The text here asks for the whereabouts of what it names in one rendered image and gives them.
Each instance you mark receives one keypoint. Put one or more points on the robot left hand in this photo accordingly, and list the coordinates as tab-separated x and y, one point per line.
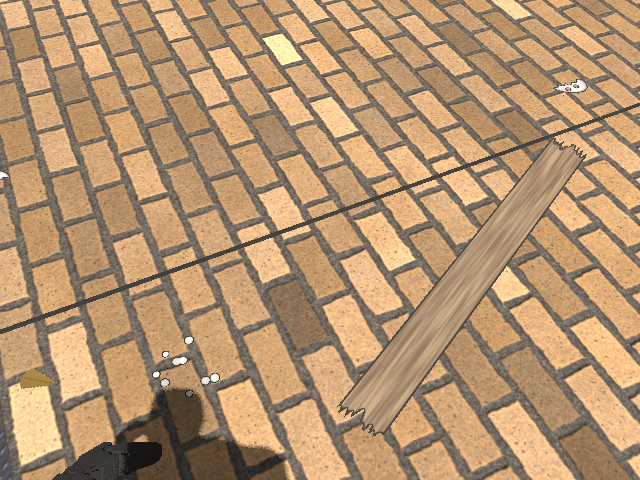
107	461

